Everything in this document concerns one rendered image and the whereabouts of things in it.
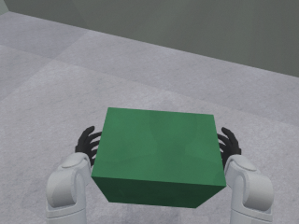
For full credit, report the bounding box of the robot right forearm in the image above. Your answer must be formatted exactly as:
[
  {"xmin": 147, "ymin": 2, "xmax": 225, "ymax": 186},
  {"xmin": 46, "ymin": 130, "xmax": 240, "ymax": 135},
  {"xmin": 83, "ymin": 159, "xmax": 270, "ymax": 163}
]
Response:
[{"xmin": 224, "ymin": 154, "xmax": 275, "ymax": 224}]

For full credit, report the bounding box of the carton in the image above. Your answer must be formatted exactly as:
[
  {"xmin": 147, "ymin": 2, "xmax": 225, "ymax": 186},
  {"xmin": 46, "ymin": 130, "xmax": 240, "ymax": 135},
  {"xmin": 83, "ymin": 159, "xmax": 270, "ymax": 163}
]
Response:
[{"xmin": 91, "ymin": 107, "xmax": 227, "ymax": 209}]

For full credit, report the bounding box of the right robot hand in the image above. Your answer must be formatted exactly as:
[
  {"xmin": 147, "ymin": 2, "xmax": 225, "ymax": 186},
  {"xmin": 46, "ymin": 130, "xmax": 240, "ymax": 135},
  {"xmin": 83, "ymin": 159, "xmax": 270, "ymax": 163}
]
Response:
[{"xmin": 217, "ymin": 127, "xmax": 242, "ymax": 171}]

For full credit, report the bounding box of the robot left forearm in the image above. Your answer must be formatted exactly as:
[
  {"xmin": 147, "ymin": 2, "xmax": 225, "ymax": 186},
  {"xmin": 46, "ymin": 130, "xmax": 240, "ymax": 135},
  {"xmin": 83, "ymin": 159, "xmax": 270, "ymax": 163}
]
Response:
[{"xmin": 45, "ymin": 152, "xmax": 92, "ymax": 224}]

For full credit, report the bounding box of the left robot hand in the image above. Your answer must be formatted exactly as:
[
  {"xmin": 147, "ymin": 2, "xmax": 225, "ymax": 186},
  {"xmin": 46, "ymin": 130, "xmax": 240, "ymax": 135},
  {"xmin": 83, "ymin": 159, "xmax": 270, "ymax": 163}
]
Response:
[{"xmin": 75, "ymin": 126, "xmax": 102, "ymax": 168}]

